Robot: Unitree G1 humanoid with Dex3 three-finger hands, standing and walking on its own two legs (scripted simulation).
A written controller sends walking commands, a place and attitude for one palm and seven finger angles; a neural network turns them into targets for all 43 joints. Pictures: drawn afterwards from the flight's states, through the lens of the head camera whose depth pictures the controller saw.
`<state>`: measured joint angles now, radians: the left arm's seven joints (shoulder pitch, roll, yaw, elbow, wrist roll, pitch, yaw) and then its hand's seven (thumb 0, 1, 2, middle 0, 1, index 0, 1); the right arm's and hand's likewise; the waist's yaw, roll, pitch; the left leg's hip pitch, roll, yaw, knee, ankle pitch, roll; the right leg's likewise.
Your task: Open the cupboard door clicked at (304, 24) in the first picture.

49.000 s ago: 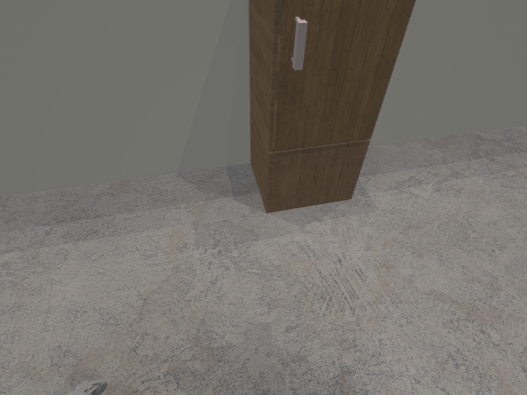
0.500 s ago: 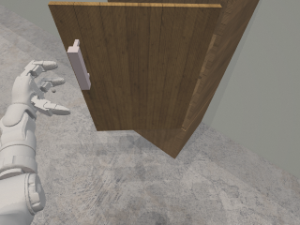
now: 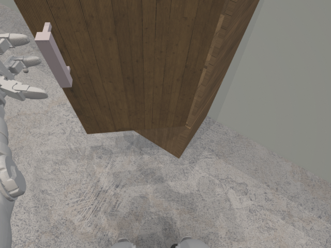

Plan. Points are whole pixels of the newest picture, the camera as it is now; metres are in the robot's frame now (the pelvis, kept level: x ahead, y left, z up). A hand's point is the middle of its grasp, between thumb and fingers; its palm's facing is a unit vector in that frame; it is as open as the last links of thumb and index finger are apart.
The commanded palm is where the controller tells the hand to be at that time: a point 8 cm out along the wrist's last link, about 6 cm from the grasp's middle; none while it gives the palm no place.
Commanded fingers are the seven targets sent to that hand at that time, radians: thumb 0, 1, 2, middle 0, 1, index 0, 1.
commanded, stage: move the hooked fingers beside the handle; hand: left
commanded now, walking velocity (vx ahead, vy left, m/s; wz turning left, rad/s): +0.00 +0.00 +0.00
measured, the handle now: (57, 56) +0.55 +0.22 +0.11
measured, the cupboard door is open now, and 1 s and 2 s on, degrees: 40 40 41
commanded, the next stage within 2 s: slide the fingers in behind the handle in 0.74 s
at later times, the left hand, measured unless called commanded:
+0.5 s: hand (26, 72) +0.48 +0.27 +0.13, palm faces +0.06 -1.00 +0.02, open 14.0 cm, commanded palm +0.46 +0.32 +0.12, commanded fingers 0.00 -0.50 0.30 -0.30 -1.20 -0.30 -1.20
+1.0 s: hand (30, 74) +0.49 +0.27 +0.12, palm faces +0.04 -1.00 +0.00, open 14.0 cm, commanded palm +0.46 +0.31 +0.11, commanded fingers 0.00 -0.50 0.30 -0.30 -1.20 -0.30 -1.20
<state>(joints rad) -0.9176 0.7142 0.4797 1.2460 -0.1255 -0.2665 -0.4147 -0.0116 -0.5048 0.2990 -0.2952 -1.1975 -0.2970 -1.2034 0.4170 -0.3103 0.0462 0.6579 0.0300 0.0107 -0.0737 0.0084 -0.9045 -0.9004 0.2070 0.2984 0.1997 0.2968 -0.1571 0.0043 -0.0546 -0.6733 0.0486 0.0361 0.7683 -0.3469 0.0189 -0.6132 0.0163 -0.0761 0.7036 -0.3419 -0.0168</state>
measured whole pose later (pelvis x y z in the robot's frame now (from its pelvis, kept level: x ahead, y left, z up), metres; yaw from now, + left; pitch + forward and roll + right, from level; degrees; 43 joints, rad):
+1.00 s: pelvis +0.00 +0.01 +0.00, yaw +0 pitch +15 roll -3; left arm -0.89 0.66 0.44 1.20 -0.15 -0.28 -0.40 -0.01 -0.51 0.30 -0.29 -1.20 -0.30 -1.20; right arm 0.42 -0.30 0.05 0.64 0.02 0.04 -0.06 0.01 -0.90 -0.90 0.21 0.30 0.20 0.30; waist -0.15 0.00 -0.07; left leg -0.70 0.05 0.04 0.80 -0.37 0.03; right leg -0.63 0.01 -0.07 0.72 -0.35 -0.01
